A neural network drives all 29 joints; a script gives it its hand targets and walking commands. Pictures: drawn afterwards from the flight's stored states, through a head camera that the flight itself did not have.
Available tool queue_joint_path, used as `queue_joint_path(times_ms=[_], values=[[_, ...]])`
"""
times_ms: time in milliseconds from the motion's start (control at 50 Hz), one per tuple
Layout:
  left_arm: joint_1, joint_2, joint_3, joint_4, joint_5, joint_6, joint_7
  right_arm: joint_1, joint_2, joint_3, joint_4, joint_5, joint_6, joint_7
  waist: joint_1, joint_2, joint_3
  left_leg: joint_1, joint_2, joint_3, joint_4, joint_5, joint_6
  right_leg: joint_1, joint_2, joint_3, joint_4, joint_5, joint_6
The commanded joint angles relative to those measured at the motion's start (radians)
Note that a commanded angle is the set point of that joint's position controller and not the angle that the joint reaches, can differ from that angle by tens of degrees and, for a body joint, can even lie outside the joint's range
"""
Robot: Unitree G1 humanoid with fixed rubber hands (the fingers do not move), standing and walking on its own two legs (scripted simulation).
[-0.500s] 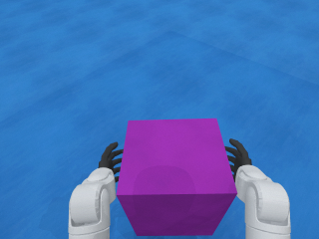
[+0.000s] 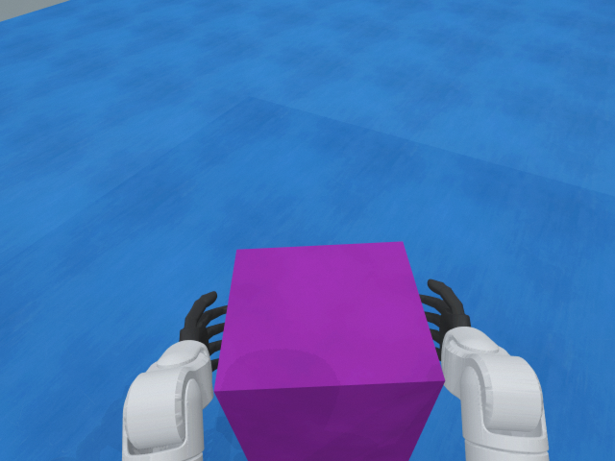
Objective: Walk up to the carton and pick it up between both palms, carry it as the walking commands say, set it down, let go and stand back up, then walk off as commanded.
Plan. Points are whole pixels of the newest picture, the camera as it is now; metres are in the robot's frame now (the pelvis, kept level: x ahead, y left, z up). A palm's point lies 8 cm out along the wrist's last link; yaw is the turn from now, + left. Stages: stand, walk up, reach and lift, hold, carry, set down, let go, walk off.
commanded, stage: carry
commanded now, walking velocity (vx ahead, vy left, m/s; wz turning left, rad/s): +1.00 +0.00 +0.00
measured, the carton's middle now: (325, 366) +0.26 -0.01 -0.01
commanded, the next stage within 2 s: none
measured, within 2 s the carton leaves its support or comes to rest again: neither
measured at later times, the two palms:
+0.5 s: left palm (252, 109) +0.79 +0.11 +0.09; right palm (387, 93) +0.83 -0.18 +0.08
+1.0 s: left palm (271, 25) +1.39 +0.10 +0.06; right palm (361, 14) +1.41 -0.20 +0.07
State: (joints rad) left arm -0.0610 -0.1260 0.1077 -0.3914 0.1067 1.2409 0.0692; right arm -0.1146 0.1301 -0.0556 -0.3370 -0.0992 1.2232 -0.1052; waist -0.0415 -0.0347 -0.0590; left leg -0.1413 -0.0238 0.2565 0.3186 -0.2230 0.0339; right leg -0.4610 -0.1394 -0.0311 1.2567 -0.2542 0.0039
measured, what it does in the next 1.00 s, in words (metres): walks ahead: right foot, then left foot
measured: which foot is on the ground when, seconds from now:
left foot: down 0.00-0.24, up 0.26-0.62, down 0.64-1.00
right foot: up 0.00-0.20, down 0.22-0.68, up 0.70-1.00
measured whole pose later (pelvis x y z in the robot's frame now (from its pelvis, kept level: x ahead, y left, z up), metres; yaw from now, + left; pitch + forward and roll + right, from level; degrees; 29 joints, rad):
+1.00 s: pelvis +1.14 -0.07 -0.02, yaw +5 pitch +3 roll -1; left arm -0.11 -0.13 0.08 -0.47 0.11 1.20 0.08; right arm -0.13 0.13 -0.09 -0.44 -0.08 1.17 -0.09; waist -0.02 -0.01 -0.04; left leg 0.25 0.12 0.16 0.12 -0.39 -0.09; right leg -0.63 -0.13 -0.19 0.51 0.06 0.02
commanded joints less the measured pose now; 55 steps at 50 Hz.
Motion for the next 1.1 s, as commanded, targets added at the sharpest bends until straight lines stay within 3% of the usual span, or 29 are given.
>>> queue_joint_path(times_ms=[0,60,140,180,200,220,240,260,280,300,380,480,580,620,640,660,680,700,720,740,800,860,900,960,1000,1020,1040,1060,1080], values=[[-0.461,-0.884,-0.716,-0.101,-0.385,-0.047,-0.252,-0.431,0.969,0.712,-0.092,0.422,-0.026,0.286,0.030,0.073,-0.107,0.262,0.295,-0.274,-0.244,0.172,0.095,-0.247,-0.088,-0.012,-0.274,0.062,0.027],[-0.459,-0.859,-0.727,-0.107,-0.371,-0.053,-0.234,-0.408,0.923,0.705,-0.107,0.426,-0.032,0.287,0.023,0.129,-0.062,0.176,0.206,-0.083,-0.273,0.388,0.064,-0.102,-0.008,-0.171,-0.677,0.204,0.037],[-0.483,-0.803,-0.740,-0.125,-0.367,-0.039,-0.207,-0.408,0.821,0.688,-0.141,0.418,-0.018,0.281,0.052,0.280,-0.200,0.268,0.220,-0.041,-0.104,0.872,0.021,0.163,0.110,-0.228,-0.698,0.362,0.002],[-0.480,-0.789,-0.736,-0.113,-0.369,-0.024,-0.203,-0.400,0.795,0.667,-0.145,0.391,-0.003,0.277,0.086,0.285,-0.287,0.218,0.201,-0.008,0.231,0.958,-0.004,0.403,0.172,-0.267,-0.711,0.275,-0.005],[-0.468,-0.790,-0.732,-0.111,-0.373,-0.017,-0.209,-0.409,0.783,0.651,-0.142,0.370,0.001,0.272,0.125,0.185,-0.310,0.058,0.173,-0.014,0.533,0.823,-0.013,0.573,0.171,-0.254,-0.738,0.097,-0.019],[-0.512,-0.773,-0.751,-0.101,-0.394,-0.018,-0.217,-0.390,0.783,0.650,-0.110,0.350,0.007,0.269,0.114,-0.122,-0.356,-0.262,0.090,-0.069,0.928,0.517,-0.065,0.742,-0.094,0.198,-0.878,-0.309,-0.126],[-0.455,-0.803,-0.766,-0.052,-0.405,-0.020,-0.223,-0.363,0.787,0.665,-0.103,0.332,0.008,0.265,0.089,-0.366,-0.410,-0.495,-0.019,-0.149,1.195,-0.136,-0.057,0.807,-0.288,0.591,-1.065,-0.160,-0.218],[-0.509,-0.853,-0.792,-0.105,-0.432,-0.029,-0.224,-0.386,0.830,0.676,-0.106,0.354,-0.001,0.264,0.091,-0.187,-0.393,-0.573,0.063,-0.271,1.280,-0.126,-0.029,0.788,-0.288,0.512,-1.025,0.120,-0.207],[-0.530,-0.889,-0.803,-0.129,-0.447,-0.036,-0.223,-0.396,0.867,0.686,-0.114,0.367,-0.008,0.263,0.083,-0.057,-0.392,-0.572,0.121,-0.294,1.191,-0.071,-0.015,0.736,-0.260,0.393,-0.955,0.386,-0.186],[-0.521,-0.918,-0.798,-0.161,-0.457,-0.039,-0.224,-0.391,0.899,0.684,-0.129,0.371,-0.017,0.260,0.076,0.016,-0.373,-0.547,0.159,-0.281,1.068,-0.023,-0.004,0.679,-0.229,0.296,-0.922,0.448,-0.137],[-0.445,-0.890,-0.748,-0.120,-0.459,-0.043,-0.254,-0.351,0.917,0.680,-0.162,0.345,-0.040,0.240,0.068,-0.114,-0.272,-0.537,0.191,-0.240,0.760,0.058,-0.026,0.572,-0.204,0.128,-1.038,0.146,-0.106],[-0.454,-0.782,-0.732,-0.128,-0.447,-0.032,-0.264,-0.335,0.876,0.686,-0.127,0.323,-0.028,0.228,0.061,-0.118,-0.094,-0.392,0.092,-0.043,0.311,0.236,-0.051,0.475,-0.087,-0.144,-1.160,0.322,-0.078],[-0.435,-0.703,-0.691,-0.110,-0.435,0.000,-0.260,-0.375,0.814,0.675,-0.080,0.352,0.004,0.234,0.057,-0.215,-0.165,-0.086,-0.078,0.068,0.179,0.230,-0.029,0.608,-0.040,-0.206,-0.964,1.068,-0.034],[-0.444,-0.734,-0.676,-0.104,-0.429,0.004,-0.259,-0.415,0.820,0.673,-0.098,0.383,0.003,0.243,0.009,-0.188,-0.262,0.208,-0.103,0.076,0.088,0.069,-0.024,0.521,-0.016,-0.232,-0.534,1.058,-0.020],[-0.479,-0.753,-0.679,-0.108,-0.425,0.007,-0.256,-0.437,0.833,0.673,-0.105,0.392,0.007,0.248,-0.018,-0.042,-0.289,0.398,0.037,-0.147,0.096,-0.185,-0.021,0.267,0.013,-0.182,-0.239,0.793,-0.004],[-0.501,-0.773,-0.677,-0.141,-0.417,0.014,-0.254,-0.464,0.877,0.700,-0.087,0.412,0.004,0.249,-0.002,0.390,-0.374,0.580,0.349,-0.798,-0.089,-0.259,0.195,-0.079,0.193,-0.035,0.222,0.192,0.041],[-0.474,-0.781,-0.659,-0.098,-0.385,0.016,-0.249,-0.433,0.896,0.720,-0.079,0.419,0.005,0.258,0.028,0.290,-0.349,0.574,0.433,-0.824,-0.130,-0.109,0.240,-0.237,0.136,0.102,0.381,-0.126,0.003],[-0.502,-0.800,-0.689,-0.087,-0.416,0.013,-0.254,-0.425,0.895,0.727,-0.081,0.413,0.003,0.259,0.020,0.102,-0.306,0.465,0.423,-0.733,-0.093,0.027,0.220,-0.254,0.054,0.150,0.351,-0.108,-0.016],[-0.505,-0.829,-0.703,-0.093,-0.420,0.002,-0.260,-0.425,0.917,0.727,-0.065,0.408,0.002,0.263,0.017,-0.020,-0.254,0.379,0.401,-0.632,-0.100,0.110,0.175,-0.260,-0.008,0.143,0.257,-0.104,-0.012],[-0.474,-0.862,-0.708,-0.063,-0.401,-0.006,-0.265,-0.430,0.935,0.716,-0.055,0.399,-0.002,0.272,0.024,-0.055,-0.200,0.313,0.378,-0.541,-0.141,0.107,0.139,-0.259,-0.063,0.140,0.135,-0.049,-0.009],[-0.460,-0.896,-0.727,-0.073,-0.387,-0.050,-0.259,-0.435,0.981,0.716,-0.067,0.417,-0.030,0.294,0.033,0.074,-0.138,0.305,0.307,-0.330,-0.220,0.185,0.082,-0.279,-0.087,0.029,-0.153,0.049,0.022],[-0.484,-0.878,-0.750,-0.111,-0.378,-0.070,-0.237,-0.427,0.949,0.717,-0.094,0.432,-0.046,0.296,0.025,0.109,-0.077,0.196,0.219,-0.110,-0.269,0.366,0.052,-0.149,-0.039,-0.126,-0.595,0.187,0.036],[-0.468,-0.854,-0.749,-0.114,-0.361,-0.066,-0.222,-0.390,0.899,0.711,-0.117,0.432,-0.049,0.294,0.024,0.211,-0.111,0.208,0.200,-0.066,-0.274,0.490,0.047,-0.016,0.033,-0.197,-0.737,0.315,0.033],[-0.469,-0.803,-0.751,-0.121,-0.357,-0.051,-0.198,-0.404,0.812,0.693,-0.149,0.419,-0.028,0.288,0.059,0.299,-0.232,0.272,0.221,-0.039,-0.080,0.871,0.004,0.212,0.120,-0.233,-0.712,0.386,0.004],[-0.462,-0.784,-0.744,-0.110,-0.358,-0.035,-0.196,-0.386,0.783,0.670,-0.149,0.384,-0.011,0.281,0.097,0.253,-0.317,0.167,0.189,-0.008,0.325,0.889,-0.024,0.487,0.169,-0.265,-0.717,0.234,-0.008],[-0.447,-0.779,-0.739,-0.110,-0.362,-0.026,-0.204,-0.395,0.768,0.653,-0.144,0.363,-0.007,0.278,0.140,0.112,-0.303,-0.030,0.164,-0.031,0.660,0.699,-0.037,0.616,0.124,-0.184,-0.760,-0.002,-0.028],[-0.478,-0.759,-0.771,-0.076,-0.395,-0.030,-0.213,-0.350,0.763,0.658,-0.120,0.332,0.001,0.270,0.095,-0.360,-0.429,-0.373,0.014,-0.089,1.095,0.144,-0.083,0.804,-0.234,0.450,-0.980,-0.264,-0.183],[-0.440,-0.819,-0.786,-0.055,-0.404,-0.031,-0.218,-0.342,0.793,0.671,-0.101,0.335,-0.003,0.268,0.088,-0.300,-0.440,-0.529,0.032,-0.212,1.274,-0.138,-0.061,0.811,-0.303,0.579,-1.075,-0.105,-0.216],[-0.506,-0.866,-0.811,-0.107,-0.434,-0.044,-0.219,-0.380,0.836,0.692,-0.123,0.359,-0.013,0.270,0.089,-0.149,-0.411,-0.582,0.093,-0.273,1.276,-0.121,-0.034,0.763,-0.290,0.477,-1.017,0.163,-0.200]])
